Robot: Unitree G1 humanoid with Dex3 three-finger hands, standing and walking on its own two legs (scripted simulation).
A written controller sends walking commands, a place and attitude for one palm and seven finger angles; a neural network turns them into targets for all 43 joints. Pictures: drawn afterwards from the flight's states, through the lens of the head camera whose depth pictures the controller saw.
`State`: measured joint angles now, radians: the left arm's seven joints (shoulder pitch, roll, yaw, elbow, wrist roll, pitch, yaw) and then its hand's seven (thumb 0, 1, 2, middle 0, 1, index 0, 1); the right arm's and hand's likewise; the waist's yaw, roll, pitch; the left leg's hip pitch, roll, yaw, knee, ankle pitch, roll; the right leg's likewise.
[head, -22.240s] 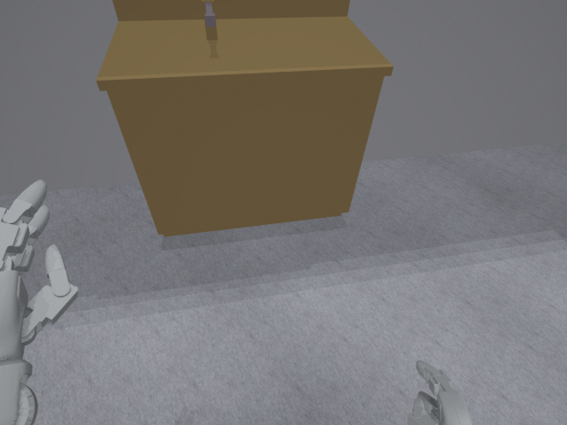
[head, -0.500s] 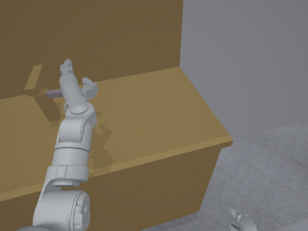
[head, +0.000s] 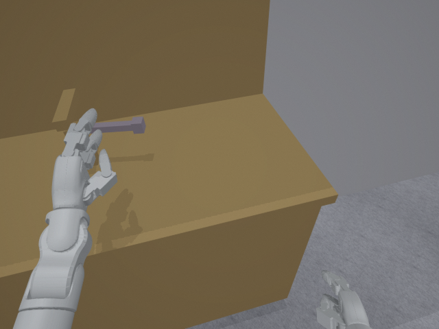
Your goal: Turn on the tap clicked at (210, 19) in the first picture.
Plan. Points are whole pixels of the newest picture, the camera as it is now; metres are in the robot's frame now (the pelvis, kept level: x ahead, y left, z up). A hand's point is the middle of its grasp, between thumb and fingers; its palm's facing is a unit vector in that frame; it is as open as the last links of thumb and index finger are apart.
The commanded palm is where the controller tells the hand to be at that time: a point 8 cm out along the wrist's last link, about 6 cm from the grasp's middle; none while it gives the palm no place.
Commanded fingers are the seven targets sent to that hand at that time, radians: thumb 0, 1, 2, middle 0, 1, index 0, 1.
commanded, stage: draw the hand back beside the body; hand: left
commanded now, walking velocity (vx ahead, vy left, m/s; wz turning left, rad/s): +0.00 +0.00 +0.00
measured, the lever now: (138, 125) +0.51 +0.24 +0.12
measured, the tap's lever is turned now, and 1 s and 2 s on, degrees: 79 79 79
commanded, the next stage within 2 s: step back with the hand held close in 0.84 s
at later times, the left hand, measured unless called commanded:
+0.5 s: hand (62, 228) +0.21 +0.25 +0.15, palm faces +0.38 -0.88 -0.30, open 7.5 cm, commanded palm +0.17 +0.29 +0.16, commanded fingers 0.00 0.90 0.90 -0.20 -0.30 -0.20 -0.30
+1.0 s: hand (51, 236) +0.20 +0.26 +0.15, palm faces +0.40 -0.86 -0.32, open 7.4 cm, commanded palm +0.15 +0.30 +0.17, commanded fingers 0.00 0.90 0.90 -0.20 -0.30 -0.20 -0.30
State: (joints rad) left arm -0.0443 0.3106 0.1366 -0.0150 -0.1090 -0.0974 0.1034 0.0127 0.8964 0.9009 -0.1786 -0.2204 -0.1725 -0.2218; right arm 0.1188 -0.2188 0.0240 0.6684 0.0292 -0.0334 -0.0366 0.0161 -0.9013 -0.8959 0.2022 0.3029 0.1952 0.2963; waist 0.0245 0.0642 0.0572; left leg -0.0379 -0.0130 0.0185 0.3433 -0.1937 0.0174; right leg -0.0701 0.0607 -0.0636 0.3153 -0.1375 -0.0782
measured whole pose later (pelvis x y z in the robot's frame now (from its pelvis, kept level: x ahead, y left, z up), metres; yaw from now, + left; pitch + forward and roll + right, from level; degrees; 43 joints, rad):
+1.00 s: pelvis +0.00 +0.01 +0.00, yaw +1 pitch -7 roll +0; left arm 0.40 0.34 0.25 -0.33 -0.10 -0.13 0.10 0.01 0.89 0.90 -0.21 -0.30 -0.20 -0.30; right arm 0.16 -0.22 0.02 0.65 0.01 -0.09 -0.04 0.02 -0.90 -0.90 0.20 0.30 0.20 0.30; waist 0.06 0.07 0.06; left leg -0.05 -0.03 0.01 0.39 -0.22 0.03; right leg -0.06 0.05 -0.08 0.34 -0.15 -0.06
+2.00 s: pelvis -0.11 +0.01 -0.01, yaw +2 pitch +2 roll -1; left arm 0.54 0.39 0.31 -0.58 -0.07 -0.16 0.13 0.01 0.89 0.90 -0.22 -0.30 -0.21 -0.30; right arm 0.14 -0.21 -0.02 0.57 0.02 -0.01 -0.07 0.01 -0.90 -0.90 0.21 0.30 0.20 0.30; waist -0.01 0.01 0.02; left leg -0.45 0.00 -0.03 0.78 -0.34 -0.01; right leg -0.31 0.05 0.00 0.53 -0.26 -0.03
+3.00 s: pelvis -0.38 -0.03 -0.02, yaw +3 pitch -3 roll +2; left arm 0.48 0.33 0.31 -0.48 -0.05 -0.12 0.13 0.01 0.89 0.90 -0.21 -0.30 -0.21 -0.30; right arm 0.23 -0.19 0.01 0.69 0.01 -0.11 -0.07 0.02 -0.90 -0.90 0.20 0.30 0.20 0.30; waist -0.01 -0.02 -0.01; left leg -0.31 0.03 0.08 0.76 -0.43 0.04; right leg -0.38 -0.01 -0.05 0.60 -0.24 -0.06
